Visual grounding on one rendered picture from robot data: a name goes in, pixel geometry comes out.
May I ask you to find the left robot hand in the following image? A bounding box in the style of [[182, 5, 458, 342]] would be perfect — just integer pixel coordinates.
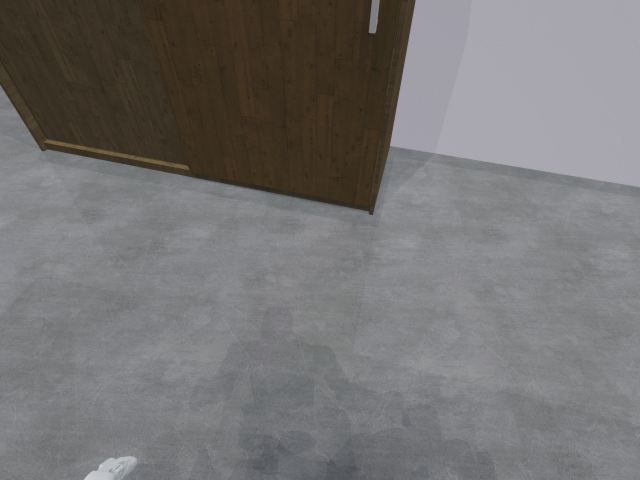
[[84, 456, 137, 480]]

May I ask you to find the wardrobe door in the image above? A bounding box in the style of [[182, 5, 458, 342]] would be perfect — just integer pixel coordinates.
[[0, 0, 188, 165], [139, 0, 401, 206]]

